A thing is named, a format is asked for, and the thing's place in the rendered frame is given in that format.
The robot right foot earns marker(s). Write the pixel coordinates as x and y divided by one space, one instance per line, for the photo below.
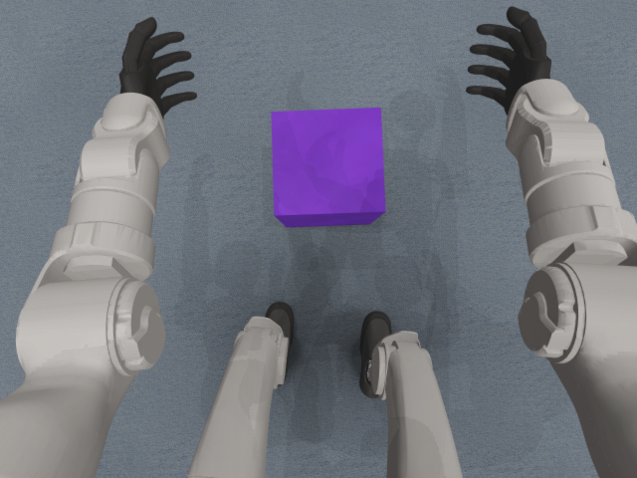
376 326

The right robot upper arm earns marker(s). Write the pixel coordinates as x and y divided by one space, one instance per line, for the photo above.
582 317

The robot right forearm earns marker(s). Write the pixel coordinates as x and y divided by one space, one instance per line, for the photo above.
569 189

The left robot hand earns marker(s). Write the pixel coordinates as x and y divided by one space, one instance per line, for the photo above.
139 71

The robot left foot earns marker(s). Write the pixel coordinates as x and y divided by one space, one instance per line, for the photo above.
282 314

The robot left forearm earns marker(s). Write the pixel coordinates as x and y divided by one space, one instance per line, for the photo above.
114 198

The carton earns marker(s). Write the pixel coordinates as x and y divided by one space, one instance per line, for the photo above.
328 167

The right robot hand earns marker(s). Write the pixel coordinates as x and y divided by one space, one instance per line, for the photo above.
527 62

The robot foot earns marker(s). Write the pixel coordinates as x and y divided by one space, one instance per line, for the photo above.
282 314
376 326

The left robot upper arm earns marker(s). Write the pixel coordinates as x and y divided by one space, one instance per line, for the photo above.
81 345

